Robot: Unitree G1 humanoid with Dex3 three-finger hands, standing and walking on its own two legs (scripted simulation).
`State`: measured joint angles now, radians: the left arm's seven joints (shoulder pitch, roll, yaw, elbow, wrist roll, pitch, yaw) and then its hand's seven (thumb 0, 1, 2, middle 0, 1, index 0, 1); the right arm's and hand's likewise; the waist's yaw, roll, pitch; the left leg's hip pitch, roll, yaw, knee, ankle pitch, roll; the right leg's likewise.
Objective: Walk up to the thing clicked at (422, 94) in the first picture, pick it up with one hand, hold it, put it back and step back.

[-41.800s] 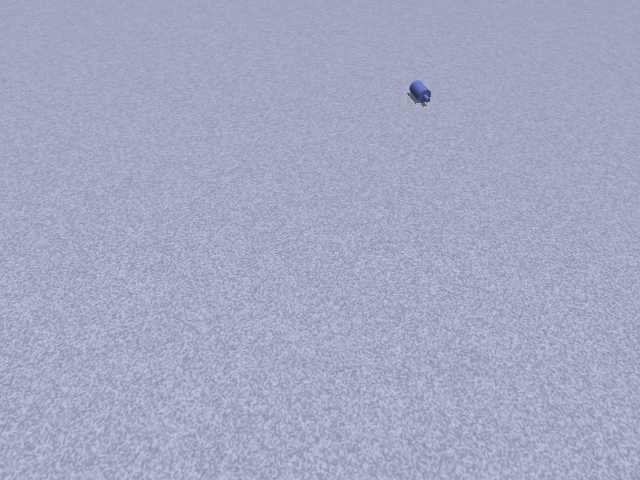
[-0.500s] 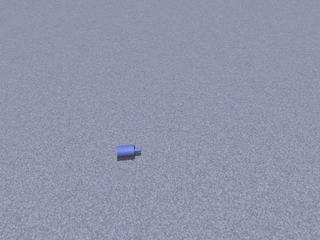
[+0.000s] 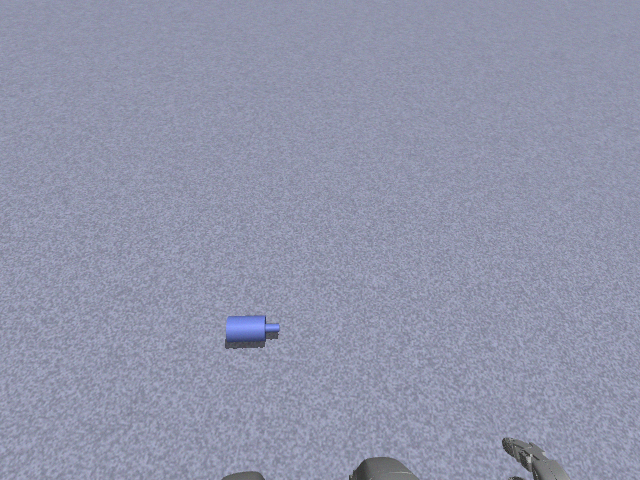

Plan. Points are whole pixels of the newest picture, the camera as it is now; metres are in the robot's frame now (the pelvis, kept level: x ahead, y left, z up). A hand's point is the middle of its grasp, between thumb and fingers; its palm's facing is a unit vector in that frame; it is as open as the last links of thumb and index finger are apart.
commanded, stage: walk up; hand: left
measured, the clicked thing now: (253, 328) +0.63 +0.17 -0.73
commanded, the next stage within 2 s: stand in 1.84 s
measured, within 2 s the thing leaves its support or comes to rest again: neither
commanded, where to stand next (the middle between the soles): +0.24 -0.05 m, yaw -1 degrees
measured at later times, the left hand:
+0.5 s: hand (128, 442) +0.19 +0.25 -0.12, palm faces -0.02 -0.89 -0.46, open 7.4 cm
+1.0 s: hand (119, 428) +0.21 +0.28 -0.16, palm faces -0.02 -0.94 -0.33, open 7.4 cm
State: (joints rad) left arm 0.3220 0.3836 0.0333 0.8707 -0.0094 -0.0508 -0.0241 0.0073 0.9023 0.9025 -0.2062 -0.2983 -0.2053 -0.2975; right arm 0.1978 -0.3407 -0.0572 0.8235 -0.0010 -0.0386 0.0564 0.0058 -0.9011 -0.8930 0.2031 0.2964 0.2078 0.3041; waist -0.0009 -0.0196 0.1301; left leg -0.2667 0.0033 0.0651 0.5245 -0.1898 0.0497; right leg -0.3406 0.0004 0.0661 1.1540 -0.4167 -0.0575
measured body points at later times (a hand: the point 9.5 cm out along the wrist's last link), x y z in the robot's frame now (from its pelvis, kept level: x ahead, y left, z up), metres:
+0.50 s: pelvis +0.11 -0.02 -0.01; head +0.15 -0.06 +0.44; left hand +0.19 +0.30 -0.09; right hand +0.18 -0.32 -0.16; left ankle +0.10 +0.14 -0.69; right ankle +0.18 -0.14 -0.73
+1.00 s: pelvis +0.12 +0.03 +0.00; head +0.15 +0.04 +0.45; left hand +0.21 +0.33 -0.13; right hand +0.24 -0.27 -0.12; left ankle +0.12 +0.15 -0.73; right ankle +0.15 -0.13 -0.73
